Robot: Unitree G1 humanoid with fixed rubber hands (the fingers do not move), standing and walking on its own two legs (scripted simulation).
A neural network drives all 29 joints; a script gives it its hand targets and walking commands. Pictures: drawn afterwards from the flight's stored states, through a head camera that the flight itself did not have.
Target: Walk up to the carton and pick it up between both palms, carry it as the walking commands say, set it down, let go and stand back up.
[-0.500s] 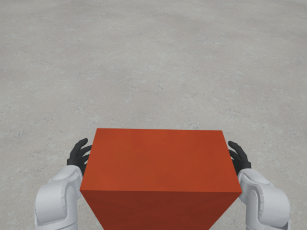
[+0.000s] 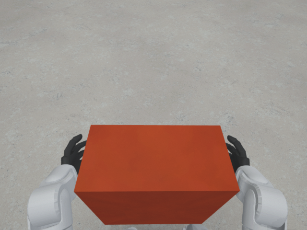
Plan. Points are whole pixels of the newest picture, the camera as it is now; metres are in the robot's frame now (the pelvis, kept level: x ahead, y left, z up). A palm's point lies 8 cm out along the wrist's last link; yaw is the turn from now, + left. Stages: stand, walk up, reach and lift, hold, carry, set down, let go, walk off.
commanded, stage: carry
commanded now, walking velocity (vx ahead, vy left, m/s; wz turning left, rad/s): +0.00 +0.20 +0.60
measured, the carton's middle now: (154, 181) +0.24 +0.01 -0.01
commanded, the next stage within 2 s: none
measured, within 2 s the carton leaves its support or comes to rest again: neither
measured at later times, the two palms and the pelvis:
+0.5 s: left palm out of the picture +0.15 +0.35 +0.08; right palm (165, 160) +0.26 -0.01 +0.08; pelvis -0.03 +0.12 +0.00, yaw +17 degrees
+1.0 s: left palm out of the picture +0.00 +0.52 +0.09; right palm (58, 183) +0.20 +0.21 +0.09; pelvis -0.10 +0.24 +0.01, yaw +34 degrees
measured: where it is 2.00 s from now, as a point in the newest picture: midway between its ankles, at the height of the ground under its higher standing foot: outside the picture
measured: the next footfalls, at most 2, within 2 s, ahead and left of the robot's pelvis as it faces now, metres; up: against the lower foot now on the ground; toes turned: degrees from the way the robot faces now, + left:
right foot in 0.20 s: -0.01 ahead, -0.10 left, +0.00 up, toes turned -3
left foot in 0.52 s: +0.00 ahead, +0.28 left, +0.00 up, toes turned +25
